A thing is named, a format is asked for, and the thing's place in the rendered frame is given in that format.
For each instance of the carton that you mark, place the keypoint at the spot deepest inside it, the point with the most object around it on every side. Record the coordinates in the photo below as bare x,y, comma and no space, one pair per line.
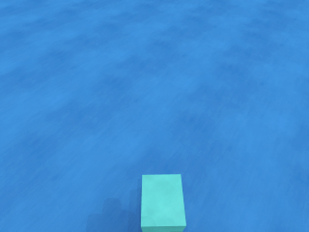
162,206

